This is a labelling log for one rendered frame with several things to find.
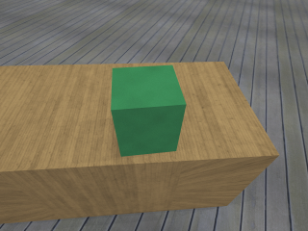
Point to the carton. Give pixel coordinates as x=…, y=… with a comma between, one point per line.
x=148, y=107

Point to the pedestal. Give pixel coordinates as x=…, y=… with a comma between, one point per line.
x=59, y=154

